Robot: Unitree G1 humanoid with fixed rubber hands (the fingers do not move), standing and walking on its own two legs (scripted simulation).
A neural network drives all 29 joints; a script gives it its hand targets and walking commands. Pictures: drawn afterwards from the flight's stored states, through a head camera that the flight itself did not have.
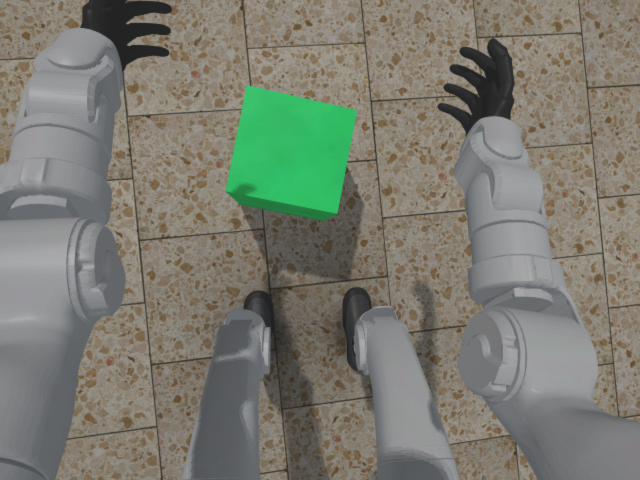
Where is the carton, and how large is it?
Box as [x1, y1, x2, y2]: [226, 85, 356, 220]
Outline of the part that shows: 247,85 226,191 240,204 323,220 337,213 356,110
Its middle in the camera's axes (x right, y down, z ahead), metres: -0.06 -0.16 +0.84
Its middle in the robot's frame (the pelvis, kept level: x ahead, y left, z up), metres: +0.53 +0.01 -0.53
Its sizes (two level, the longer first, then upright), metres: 0.210 0.200 0.250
